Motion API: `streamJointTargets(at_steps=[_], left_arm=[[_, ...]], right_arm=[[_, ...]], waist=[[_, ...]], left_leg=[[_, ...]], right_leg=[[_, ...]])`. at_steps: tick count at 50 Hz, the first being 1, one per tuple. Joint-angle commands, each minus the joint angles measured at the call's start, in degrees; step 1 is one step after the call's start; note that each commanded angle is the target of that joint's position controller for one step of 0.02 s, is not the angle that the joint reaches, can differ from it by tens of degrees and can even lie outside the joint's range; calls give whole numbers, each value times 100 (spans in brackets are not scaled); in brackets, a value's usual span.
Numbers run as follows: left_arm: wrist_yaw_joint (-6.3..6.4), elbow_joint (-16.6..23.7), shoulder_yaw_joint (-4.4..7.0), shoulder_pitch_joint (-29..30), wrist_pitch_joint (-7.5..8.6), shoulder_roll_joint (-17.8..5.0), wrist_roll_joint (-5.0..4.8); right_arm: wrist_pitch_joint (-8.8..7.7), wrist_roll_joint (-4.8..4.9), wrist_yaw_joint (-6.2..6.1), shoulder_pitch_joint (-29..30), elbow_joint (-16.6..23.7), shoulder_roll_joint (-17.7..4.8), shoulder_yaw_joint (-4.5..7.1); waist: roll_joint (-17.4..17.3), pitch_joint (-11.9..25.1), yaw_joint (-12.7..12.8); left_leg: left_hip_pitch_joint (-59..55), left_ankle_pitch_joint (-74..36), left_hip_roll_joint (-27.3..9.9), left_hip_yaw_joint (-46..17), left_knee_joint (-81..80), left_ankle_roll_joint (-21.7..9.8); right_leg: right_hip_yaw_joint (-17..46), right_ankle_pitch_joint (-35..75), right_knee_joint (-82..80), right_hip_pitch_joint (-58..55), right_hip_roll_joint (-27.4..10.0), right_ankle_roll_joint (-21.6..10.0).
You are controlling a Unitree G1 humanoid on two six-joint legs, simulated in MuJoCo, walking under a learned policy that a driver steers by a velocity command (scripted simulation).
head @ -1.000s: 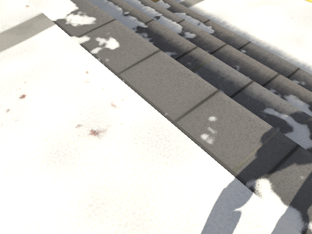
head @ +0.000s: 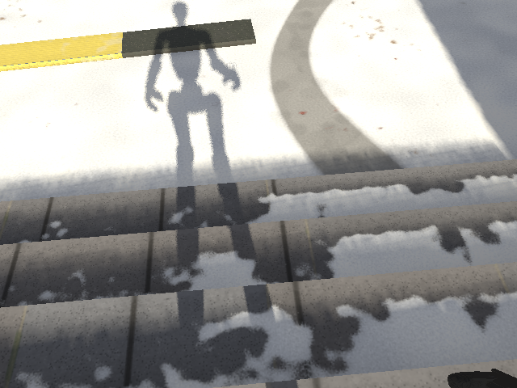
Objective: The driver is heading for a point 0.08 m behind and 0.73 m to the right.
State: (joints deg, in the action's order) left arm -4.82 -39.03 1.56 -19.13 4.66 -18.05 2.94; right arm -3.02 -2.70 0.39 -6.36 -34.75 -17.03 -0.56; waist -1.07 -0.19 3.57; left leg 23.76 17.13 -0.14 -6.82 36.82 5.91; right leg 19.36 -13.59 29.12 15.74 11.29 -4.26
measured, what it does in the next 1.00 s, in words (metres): goes down, turning right: left foot, then right foot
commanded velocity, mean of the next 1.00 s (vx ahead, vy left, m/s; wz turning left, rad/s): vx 0.80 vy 0.00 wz -0.63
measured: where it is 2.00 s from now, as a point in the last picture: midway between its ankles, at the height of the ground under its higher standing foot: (417, 298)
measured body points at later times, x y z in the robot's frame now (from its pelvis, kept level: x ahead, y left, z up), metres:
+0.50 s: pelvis +0.28 -0.03 -0.04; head +0.33 -0.03 +0.41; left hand +0.61 +0.02 -0.11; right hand +0.03 -0.17 -0.14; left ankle +0.06 +0.16 -0.71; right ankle +0.36 -0.11 -0.74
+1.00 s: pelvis +0.67 -0.20 -0.14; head +0.67 -0.20 +0.31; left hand +0.78 +0.04 -0.29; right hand +0.63 -0.48 -0.25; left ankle +0.77 -0.17 -0.89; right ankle +0.40 -0.16 -0.64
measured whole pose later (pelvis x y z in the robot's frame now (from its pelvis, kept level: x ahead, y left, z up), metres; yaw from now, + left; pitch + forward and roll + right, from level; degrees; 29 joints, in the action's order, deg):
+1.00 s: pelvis +0.67 -0.20 -0.14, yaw -38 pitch +0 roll -3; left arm -2.3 -56.1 -0.2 -28.2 4.7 -14.9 3.4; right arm -4.6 -6.0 2.4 -11.8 -45.4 -14.5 1.3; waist -2.2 0.2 3.6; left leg 15.9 -3.7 -1.7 2.9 21.3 -4.6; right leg 6.3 -41.4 89.9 10.5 11.5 -1.1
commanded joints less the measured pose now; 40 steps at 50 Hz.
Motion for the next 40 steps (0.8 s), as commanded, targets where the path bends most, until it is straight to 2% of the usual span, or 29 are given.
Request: streamJointTargets(at_steps=[1, 2, 3, 4, 5, 6, 7, 9, 11, 15, 17, 19, 21, 23, 24, 25, 26, 27, 28, 29, 31, 32, 33, 34, 35, 36, 37, 38, 40], left_arm=[[15, 500, 124, 489, 68, -539, -61], [70, 451, 38, 403, 76, -280, -13], [96, 507, -152, 189, 95, 343, 44], [-1, 620, -170, 452, 129, 294, 279], [33, 418, -89, 738, 101, -70, 279], [195, 691, 333, 1328, -145, -1049, -160], [151, 716, 327, 1362, -288, -915, -141], [-1, 821, 192, 1457, -492, -385, -120], [-7, 968, 124, 1660, -547, -134, -151], [-10, 1095, 64, 2298, -565, -50, -143], [-61, 1194, -14, 2773, -572, 49, -115], [-133, 1268, -63, 3044, -539, 67, -136], [-123, 1145, -64, 2899, -504, 31, -94], [-3, 672, 76, 1521, -477, -245, -102], [118, 268, 228, 302, -452, -564, -115], [276, -24, 404, -534, -447, -931, -106], [398, 77, 477, 56, -481, -1193, -226], [453, 234, 454, -133, -481, -1101, -216], [518, -39, 448, -135, -429, -933, -249], [520, -257, 415, -24, -349, -754, -307], [568, -347, 300, 415, -156, -459, -147], [553, -410, 248, 440, -92, -345, -169], [540, -582, 283, 289, -43, -463, -208], [472, -738, 294, 84, 76, -516, -130], [472, -968, 284, -75, 184, -418, -256], [489, -1124, 271, 123, 240, -405, -407], [501, -1128, 203, 299, 275, -246, -411], [535, -1098, 166, 335, 297, -190, -394], [670, -1179, 110, 254, 261, -189, -395]], right_arm=[[-285, 106, -43, -504, 111, -344, 135], [-430, 120, -52, -963, -75, -418, 176], [-565, 124, -111, -1624, -184, -732, 250], [-559, 7, -114, -1706, -212, -1106, 309], [-543, 111, -72, -1303, -259, -769, 253], [-210, 200, -92, -1643, -354, -1468, 662], [-73, 241, -92, -1492, -428, -1309, 590], [-66, 294, -89, -1746, -658, -727, 415], [-120, 233, -37, -2062, -862, -358, 351], [-166, 161, -80, -2546, -1140, -358, 357], [-146, 154, -135, -2889, -1310, -354, 336], [-144, 135, -196, -2979, -1417, -473, 332], [-130, 156, -279, -3006, -1543, -737, 348], [-50, 168, -392, -2777, -1612, -1132, 416], [-29, 145, -387, -2539, -1536, -1245, 422], [-13, 134, -340, -2276, -1400, -1203, 419], [-26, 136, -181, -2604, -1072, -441, 278], [-108, 240, -159, -2110, -710, -938, 378], [-178, 325, -157, -1588, -611, -987, 415], [-194, 327, -145, -1739, -655, -893, 386], [16, 62, -91, -1893, -873, -646, 354], [143, 0, -59, -1954, -932, -544, 353], [266, -100, -12, -1862, -877, -425, 321], [317, -71, 11, -1811, -833, -376, 345], [289, 79, 11, -1117, -598, -492, 450], [263, 82, 88, -874, -392, -380, 418], [203, 73, 150, -875, -506, -202, 379], [181, 120, 253, -1082, -673, -173, 377], [241, 174, 352, -1071, -698, -167, 393]], waist=[[272, 69, -508], [-48, 238, -612], [-811, 885, -689], [-969, 350, -752], [-325, -102, -646], [873, -121, -861], [675, -429, -664], [-334, -723, -695], [-468, -664, -711], [-401, -744, -827], [-397, -891, -977], [-397, -993, -916], [-631, -827, -678], [-1001, -159, 177], [-964, 416, 727], [-525, 986, 1130], [1061, 1674, 220], [310, 1997, 430], [6, 1141, 405], [-134, 374, 40], [-390, -261, -475], [-240, -413, -592], [10, -505, -566], [98, -592, -455], [-73, -696, -440], [160, -714, -647], [346, -566, -649], [281, -214, -635], [382, -153, -590]], left_leg=[[-1609, -142, -30, 172, -823, -323], [-2348, -58, -487, -391, -1055, -787], [-3627, 220, -1762, -2184, -1535, -2188], [-4118, 1125, -2383, -4262, -2188, -2828], [-3835, 2066, -2269, -3677, -2329, -2377], [-2962, 2087, -2472, -2850, -2382, -1638], [-2602, 1461, -1973, -2047, -2505, -1270], [-2302, 93, -1476, -756, -2675, -952], [-2196, -978, -1279, 47, -2629, -840], [-2450, -2514, -1084, 1081, -2550, -634], [-2680, -2986, -1066, 1408, -2638, -512], [-2788, -4216, -1117, 1798, -2606, -368], [-2706, -6554, -1211, 2061, -2246, -314], [-2410, -8313, -1555, 2053, -681, -445], [-1749, -8113, -1716, 1912, 716, -563], [-711, -5396, -1375, 2018, 2789, -706], [1569, 1000, -431, 1757, 4883, -551], [2101, 637, -153, 782, 5314, -555], [2238, 123, -438, 522, 4771, -589], [1878, 161, -677, 488, 3970, -642], [1119, 686, -862, 364, 3051, -583], [873, 977, -886, 341, 2562, -559], [806, 959, -848, 522, 2390, -513], [970, 78, -886, 567, 2367, -546], [1370, -821, -970, 217, 1696, -562], [675, -2255, -840, 445, 547, -562], [-92, -3565, -677, 674, 146, -631], [-813, -4561, -493, 805, 111, -680], [-1323, -5105, -328, 807, 396, -767]], right_leg=[[2108, -2224, -321, 992, -1213, -753], [1875, -2118, 475, 1383, -894, -480], [597, -2089, 2082, 2484, -61, 120], [18, -1683, 3131, 4455, 59, 522], [-175, -938, 3532, 4982, -601, 538], [-813, -803, 3542, 3905, -916, 322], [-975, -428, 3693, 3758, -991, 306], [-1369, 80, 4156, 3856, -1255, 222], [-1466, 475, 4324, 3780, -1318, 117], [-2034, 815, 3504, 3685, -1162, -10], [-2559, 771, 2830, 3563, -1121, -152], [-2888, 711, 1970, 3015, -1035, -400], [-3175, 422, 1351, 1845, -578, -601], [-2961, -57, 1340, 72, -263, -860], [-2517, -424, 1145, -1398, -264, -1123], [-1532, -884, 499, -2905, -844, -1444], [1101, -1592, 165, -4725, -2454, -1851], [2165, -771, -455, -4354, -2855, -2189], [1410, 75, -847, -3557, -2730, -2016], [968, 173, -1105, -2393, -2588, -1883], [307, 46, -1240, -946, -2153, -1653], [92, -34, -1389, -492, -2023, -1581], [-153, 441, -1458, -241, -1929, -1617], [-311, 929, -1432, -208, -1918, -1604], [-502, 1110, -1412, -243, -1710, -1279], [-998, 554, -1394, 577, -1255, -1031], [-1339, 210, -1203, 1029, -940, -891], [-1479, -127, -952, 1356, -826, -806], [-1364, -185, -574, 1675, -954, -720]])
Velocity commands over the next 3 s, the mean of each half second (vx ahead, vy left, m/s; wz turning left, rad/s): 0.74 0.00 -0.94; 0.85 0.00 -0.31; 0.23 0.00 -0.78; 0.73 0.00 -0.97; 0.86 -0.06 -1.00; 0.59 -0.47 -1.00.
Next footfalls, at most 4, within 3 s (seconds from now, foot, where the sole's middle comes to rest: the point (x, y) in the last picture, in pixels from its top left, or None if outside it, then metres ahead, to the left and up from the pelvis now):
0.04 left None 0.08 0.15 -0.77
0.50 right None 0.40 -0.13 -0.77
0.96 left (354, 306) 0.80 -0.19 -0.94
1.40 right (459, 308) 0.81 -0.51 -0.94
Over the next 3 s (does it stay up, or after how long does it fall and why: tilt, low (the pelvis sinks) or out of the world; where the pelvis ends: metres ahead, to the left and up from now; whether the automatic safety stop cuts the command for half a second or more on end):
stays up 0.71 -0.96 -0.18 its command is cut before an obstacle after 2.3 s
